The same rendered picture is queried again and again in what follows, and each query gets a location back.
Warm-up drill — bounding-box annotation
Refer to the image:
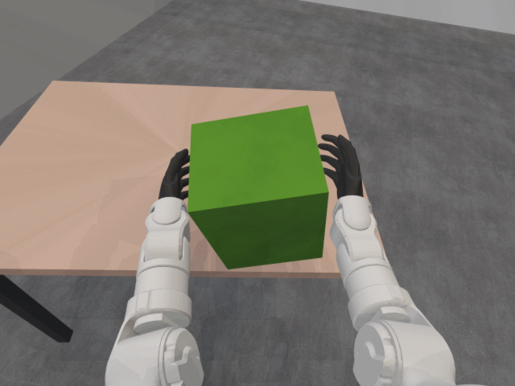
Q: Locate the robot right upper arm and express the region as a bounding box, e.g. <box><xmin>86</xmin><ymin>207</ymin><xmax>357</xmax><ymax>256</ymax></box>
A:
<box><xmin>353</xmin><ymin>319</ymin><xmax>485</xmax><ymax>386</ymax></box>

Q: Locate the right robot forearm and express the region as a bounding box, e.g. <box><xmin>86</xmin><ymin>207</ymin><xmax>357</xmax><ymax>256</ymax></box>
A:
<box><xmin>330</xmin><ymin>195</ymin><xmax>455</xmax><ymax>364</ymax></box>

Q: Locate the left robot forearm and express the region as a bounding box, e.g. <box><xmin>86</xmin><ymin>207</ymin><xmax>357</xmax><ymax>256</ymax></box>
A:
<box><xmin>105</xmin><ymin>197</ymin><xmax>192</xmax><ymax>386</ymax></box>

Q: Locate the robot left upper arm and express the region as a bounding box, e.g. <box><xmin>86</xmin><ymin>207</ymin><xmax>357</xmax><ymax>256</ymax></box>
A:
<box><xmin>106</xmin><ymin>326</ymin><xmax>204</xmax><ymax>386</ymax></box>

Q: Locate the carton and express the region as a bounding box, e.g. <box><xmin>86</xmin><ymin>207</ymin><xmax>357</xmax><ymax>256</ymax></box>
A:
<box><xmin>187</xmin><ymin>105</ymin><xmax>329</xmax><ymax>269</ymax></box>

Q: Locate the table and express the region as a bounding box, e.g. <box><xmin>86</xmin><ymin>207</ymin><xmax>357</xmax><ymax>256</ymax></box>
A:
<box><xmin>0</xmin><ymin>80</ymin><xmax>385</xmax><ymax>343</ymax></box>

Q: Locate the right robot hand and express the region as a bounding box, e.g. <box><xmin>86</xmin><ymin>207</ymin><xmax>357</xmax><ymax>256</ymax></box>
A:
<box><xmin>318</xmin><ymin>134</ymin><xmax>364</xmax><ymax>199</ymax></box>

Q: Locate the left robot hand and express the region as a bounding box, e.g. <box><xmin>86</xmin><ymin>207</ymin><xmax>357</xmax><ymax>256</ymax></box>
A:
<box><xmin>159</xmin><ymin>149</ymin><xmax>190</xmax><ymax>200</ymax></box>

